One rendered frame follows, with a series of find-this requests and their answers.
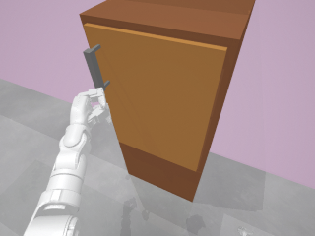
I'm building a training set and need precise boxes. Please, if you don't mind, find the left robot hand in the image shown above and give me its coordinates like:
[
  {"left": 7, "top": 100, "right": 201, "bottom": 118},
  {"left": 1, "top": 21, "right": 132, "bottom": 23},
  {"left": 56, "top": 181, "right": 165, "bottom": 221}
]
[{"left": 70, "top": 88, "right": 112, "bottom": 131}]

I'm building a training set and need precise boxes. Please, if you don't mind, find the robot left forearm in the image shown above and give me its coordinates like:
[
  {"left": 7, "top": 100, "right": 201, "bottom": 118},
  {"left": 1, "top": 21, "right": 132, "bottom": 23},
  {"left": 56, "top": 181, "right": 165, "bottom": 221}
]
[{"left": 23, "top": 124, "right": 92, "bottom": 236}]

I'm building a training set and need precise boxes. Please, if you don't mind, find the handle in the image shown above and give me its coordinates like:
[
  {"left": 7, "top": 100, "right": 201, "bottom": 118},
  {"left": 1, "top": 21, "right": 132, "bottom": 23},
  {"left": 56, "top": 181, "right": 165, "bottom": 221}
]
[{"left": 83, "top": 44, "right": 110, "bottom": 91}]

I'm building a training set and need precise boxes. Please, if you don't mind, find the right robot hand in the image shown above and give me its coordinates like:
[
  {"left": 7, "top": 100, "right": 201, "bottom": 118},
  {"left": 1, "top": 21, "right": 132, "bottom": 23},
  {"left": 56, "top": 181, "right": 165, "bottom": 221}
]
[{"left": 238, "top": 226, "right": 258, "bottom": 236}]

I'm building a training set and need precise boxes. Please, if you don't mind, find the cupboard door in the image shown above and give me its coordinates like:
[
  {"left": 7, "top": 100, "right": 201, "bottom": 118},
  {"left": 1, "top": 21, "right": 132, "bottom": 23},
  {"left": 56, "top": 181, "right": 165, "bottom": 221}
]
[{"left": 83, "top": 23, "right": 227, "bottom": 172}]

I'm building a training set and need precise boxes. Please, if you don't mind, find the robot left upper arm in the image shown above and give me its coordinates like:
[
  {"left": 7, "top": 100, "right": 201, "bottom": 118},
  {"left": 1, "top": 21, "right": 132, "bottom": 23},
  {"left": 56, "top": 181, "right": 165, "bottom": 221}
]
[{"left": 26, "top": 215, "right": 81, "bottom": 236}]

